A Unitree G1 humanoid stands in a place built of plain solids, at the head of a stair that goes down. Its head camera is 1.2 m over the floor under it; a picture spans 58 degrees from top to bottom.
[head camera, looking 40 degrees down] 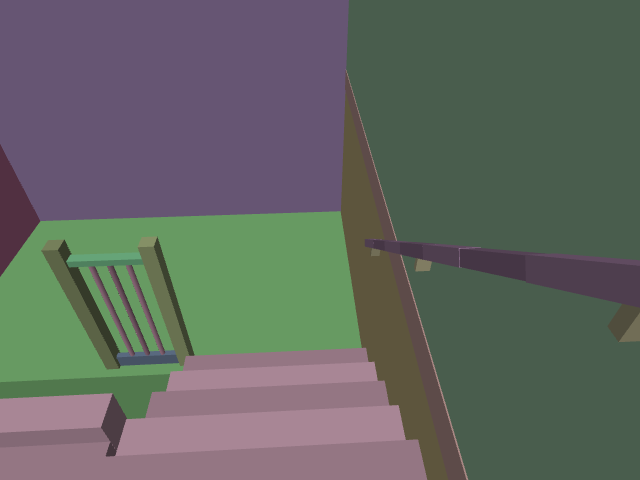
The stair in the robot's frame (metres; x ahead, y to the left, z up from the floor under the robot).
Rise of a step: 0.20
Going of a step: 0.25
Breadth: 1.20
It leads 3 degrees to the left of straight ahead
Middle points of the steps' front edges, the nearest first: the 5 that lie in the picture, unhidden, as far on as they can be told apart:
0.72 0.23 -0.40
0.98 0.25 -0.61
1.23 0.26 -0.81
1.48 0.27 -1.01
1.73 0.29 -1.22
